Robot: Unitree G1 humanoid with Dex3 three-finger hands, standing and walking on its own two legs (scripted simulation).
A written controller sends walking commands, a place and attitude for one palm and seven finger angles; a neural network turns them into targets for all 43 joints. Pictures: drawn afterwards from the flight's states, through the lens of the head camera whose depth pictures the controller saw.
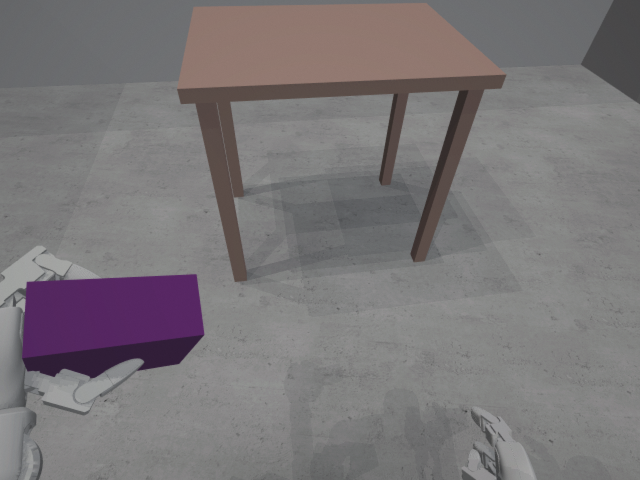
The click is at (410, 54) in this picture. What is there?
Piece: table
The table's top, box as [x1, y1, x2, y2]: [177, 3, 505, 103]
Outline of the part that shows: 505,74 426,3 207,6 193,7 177,90 181,103 500,88 505,77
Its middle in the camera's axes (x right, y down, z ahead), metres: +0.02 -0.61 +1.21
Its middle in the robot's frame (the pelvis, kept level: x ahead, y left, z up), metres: +1.32 +0.06 +0.02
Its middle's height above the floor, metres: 0.79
